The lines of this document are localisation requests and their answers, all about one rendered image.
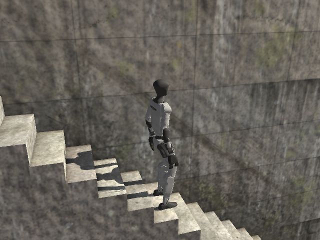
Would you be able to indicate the left robot hand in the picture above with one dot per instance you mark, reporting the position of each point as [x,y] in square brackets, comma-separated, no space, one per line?
[151,144]

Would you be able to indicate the robot right thigh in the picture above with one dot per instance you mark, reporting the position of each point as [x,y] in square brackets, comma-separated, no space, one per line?
[171,172]

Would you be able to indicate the robot head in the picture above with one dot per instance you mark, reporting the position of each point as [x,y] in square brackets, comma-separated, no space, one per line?
[161,87]

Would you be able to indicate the robot right forearm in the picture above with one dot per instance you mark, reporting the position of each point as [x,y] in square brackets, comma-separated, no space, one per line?
[168,145]

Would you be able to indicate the robot right upper arm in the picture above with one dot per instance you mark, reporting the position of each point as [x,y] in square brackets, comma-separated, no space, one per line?
[166,111]

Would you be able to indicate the robot left upper arm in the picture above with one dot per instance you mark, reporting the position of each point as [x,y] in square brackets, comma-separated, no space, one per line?
[148,113]

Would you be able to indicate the right robot hand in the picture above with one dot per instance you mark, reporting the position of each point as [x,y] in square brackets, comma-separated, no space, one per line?
[172,159]

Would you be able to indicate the robot left forearm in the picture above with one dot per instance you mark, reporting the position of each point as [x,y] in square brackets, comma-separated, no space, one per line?
[151,131]

